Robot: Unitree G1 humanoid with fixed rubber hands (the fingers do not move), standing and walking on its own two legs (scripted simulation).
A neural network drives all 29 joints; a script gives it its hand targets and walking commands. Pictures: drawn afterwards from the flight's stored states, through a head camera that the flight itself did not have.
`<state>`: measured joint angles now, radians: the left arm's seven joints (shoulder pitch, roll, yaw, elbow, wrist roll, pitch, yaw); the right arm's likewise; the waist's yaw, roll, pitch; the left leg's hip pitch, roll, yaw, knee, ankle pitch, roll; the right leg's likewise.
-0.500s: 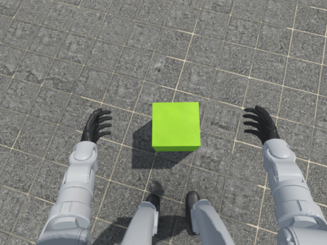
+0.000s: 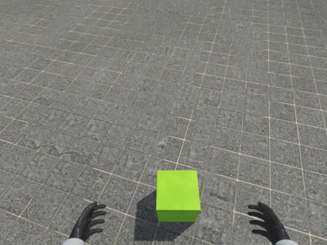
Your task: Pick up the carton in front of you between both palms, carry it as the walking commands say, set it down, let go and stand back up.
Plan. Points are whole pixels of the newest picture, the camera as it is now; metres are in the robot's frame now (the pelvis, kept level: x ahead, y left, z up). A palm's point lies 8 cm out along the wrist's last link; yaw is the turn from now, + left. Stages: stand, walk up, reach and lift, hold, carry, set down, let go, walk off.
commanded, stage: let go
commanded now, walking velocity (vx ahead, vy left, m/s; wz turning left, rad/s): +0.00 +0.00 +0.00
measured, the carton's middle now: (176, 196) +0.44 -0.02 -0.65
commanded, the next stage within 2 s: stand in 0.36 s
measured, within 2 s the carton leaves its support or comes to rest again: neither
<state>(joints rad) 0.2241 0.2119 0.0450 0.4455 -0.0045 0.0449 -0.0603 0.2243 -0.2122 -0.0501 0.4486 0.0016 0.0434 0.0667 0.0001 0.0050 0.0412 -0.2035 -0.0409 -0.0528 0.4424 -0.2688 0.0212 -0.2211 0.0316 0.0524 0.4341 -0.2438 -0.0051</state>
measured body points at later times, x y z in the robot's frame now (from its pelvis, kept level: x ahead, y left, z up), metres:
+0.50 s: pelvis +0.00 +0.00 -0.01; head +0.01 +0.00 +0.44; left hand +0.16 +0.27 -0.09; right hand +0.16 -0.27 -0.09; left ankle -0.03 +0.11 -0.74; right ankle -0.01 -0.12 -0.74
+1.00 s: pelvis +0.02 +0.00 +0.00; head +0.02 +0.00 +0.45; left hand +0.15 +0.29 -0.10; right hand +0.16 -0.30 -0.10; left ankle -0.03 +0.11 -0.74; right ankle -0.01 -0.12 -0.74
